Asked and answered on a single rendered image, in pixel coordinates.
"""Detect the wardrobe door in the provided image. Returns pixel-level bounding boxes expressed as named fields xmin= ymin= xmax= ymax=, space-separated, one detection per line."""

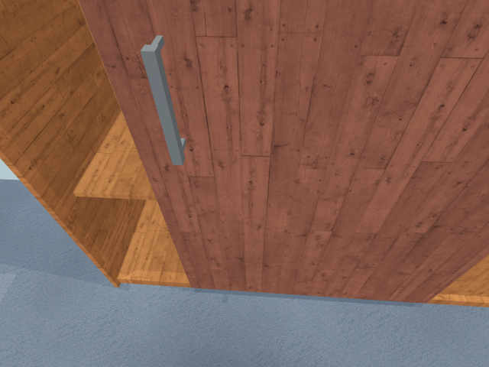
xmin=440 ymin=255 xmax=489 ymax=297
xmin=79 ymin=0 xmax=489 ymax=304

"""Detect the handle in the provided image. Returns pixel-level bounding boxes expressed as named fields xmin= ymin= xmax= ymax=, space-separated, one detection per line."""
xmin=141 ymin=35 xmax=186 ymax=165

